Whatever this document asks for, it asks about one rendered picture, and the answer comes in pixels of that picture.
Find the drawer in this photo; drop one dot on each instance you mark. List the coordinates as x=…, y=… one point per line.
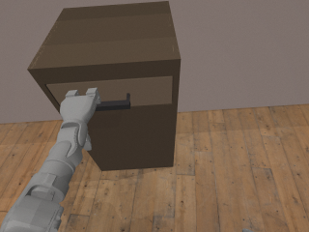
x=142, y=91

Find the robot left forearm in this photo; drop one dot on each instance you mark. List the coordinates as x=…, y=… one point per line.
x=52, y=181

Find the robot left hand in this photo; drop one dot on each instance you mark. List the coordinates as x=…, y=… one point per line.
x=80, y=108

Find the robot left upper arm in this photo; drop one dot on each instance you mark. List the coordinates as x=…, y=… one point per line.
x=34, y=214

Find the cabinet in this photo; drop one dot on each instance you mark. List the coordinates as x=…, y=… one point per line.
x=111, y=42

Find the handle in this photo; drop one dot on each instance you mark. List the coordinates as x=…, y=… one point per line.
x=114, y=105

